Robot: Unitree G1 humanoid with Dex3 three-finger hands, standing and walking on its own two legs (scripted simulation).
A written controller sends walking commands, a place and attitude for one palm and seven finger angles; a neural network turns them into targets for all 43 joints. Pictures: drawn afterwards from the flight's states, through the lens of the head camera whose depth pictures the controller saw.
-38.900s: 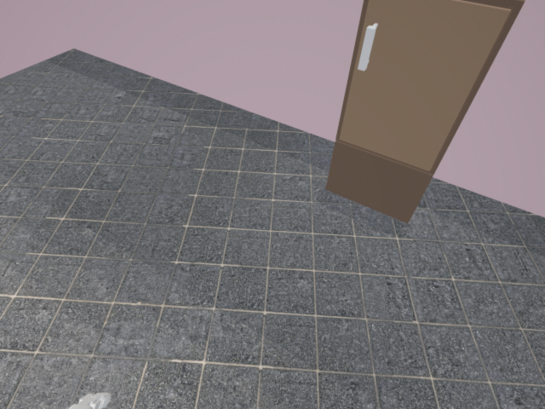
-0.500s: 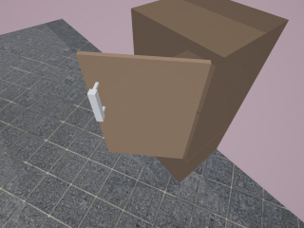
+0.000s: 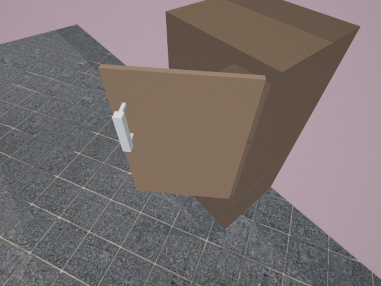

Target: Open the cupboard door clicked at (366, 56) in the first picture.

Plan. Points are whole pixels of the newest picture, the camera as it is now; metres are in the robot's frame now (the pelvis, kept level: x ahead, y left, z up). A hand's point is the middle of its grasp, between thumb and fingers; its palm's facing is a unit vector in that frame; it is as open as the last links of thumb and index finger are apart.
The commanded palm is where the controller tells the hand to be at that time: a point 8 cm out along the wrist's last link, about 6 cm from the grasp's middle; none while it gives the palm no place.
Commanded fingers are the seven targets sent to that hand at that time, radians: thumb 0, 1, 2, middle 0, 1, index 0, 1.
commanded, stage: look again from close up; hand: left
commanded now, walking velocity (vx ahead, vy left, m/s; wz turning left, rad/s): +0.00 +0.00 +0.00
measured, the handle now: (125, 127) +0.51 +0.22 +0.00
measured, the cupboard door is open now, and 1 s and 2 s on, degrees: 45 45 45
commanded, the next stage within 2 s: raise the hand with hooked fingers in 0.04 s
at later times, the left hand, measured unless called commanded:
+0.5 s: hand (112, 265) +0.17 +0.17 -0.04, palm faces -0.06 -1.00 +0.02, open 8.2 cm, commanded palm +0.12 +0.25 -0.05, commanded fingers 0.00 0.46 0.71 -0.23 -0.58 -0.23 -0.58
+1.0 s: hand (78, 251) +0.19 +0.24 -0.03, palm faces +0.03 -1.00 -0.02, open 11.2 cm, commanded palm +0.16 +0.30 -0.02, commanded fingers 0.00 -0.13 0.46 -0.27 -0.96 -0.27 -0.96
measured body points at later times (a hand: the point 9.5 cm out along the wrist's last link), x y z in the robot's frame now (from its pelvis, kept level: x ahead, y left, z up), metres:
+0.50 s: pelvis -0.04 +0.01 -0.06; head -0.01 +0.02 +0.39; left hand +0.16 +0.22 -0.03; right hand +0.18 -0.25 -0.09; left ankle -0.03 +0.12 -0.74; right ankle -0.01 -0.10 -0.74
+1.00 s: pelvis -0.04 +0.02 -0.07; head +0.02 +0.03 +0.37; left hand +0.18 +0.30 -0.02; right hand +0.11 -0.20 -0.16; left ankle -0.03 +0.13 -0.74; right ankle -0.01 -0.10 -0.74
